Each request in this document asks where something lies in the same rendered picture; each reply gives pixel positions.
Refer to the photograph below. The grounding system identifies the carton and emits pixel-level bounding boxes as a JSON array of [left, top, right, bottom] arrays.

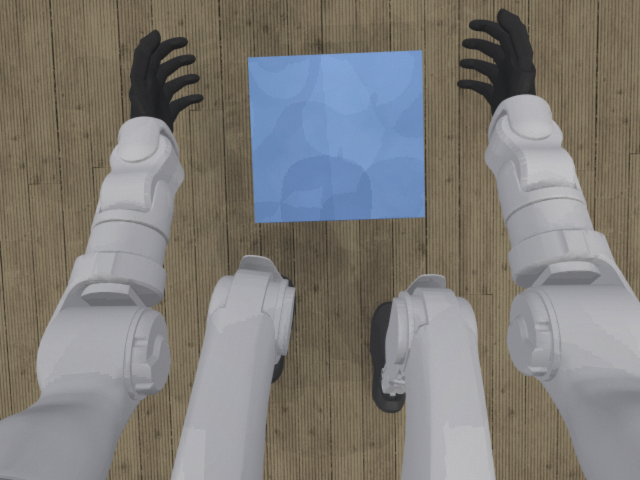
[[248, 50, 425, 223]]

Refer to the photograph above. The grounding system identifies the left robot upper arm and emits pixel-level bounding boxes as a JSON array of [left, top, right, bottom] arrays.
[[0, 306, 171, 480]]

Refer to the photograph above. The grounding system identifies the right robot hand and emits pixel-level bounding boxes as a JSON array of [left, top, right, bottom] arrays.
[[457, 9, 536, 117]]

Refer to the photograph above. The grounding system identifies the robot left forearm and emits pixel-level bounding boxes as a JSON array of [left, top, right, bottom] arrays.
[[36, 116, 184, 390]]

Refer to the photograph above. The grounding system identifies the robot left foot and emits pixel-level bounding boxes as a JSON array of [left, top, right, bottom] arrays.
[[271, 275, 296, 384]]

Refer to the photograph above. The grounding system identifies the left robot hand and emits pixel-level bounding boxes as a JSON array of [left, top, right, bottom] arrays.
[[129, 30, 204, 133]]

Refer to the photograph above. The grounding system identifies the robot right forearm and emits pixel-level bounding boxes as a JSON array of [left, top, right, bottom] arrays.
[[484, 94, 640, 306]]

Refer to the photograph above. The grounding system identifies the right robot upper arm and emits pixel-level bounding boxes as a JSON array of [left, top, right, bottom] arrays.
[[506, 284, 640, 480]]

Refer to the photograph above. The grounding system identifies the robot left shin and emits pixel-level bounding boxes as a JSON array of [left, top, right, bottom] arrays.
[[206, 255, 283, 364]]

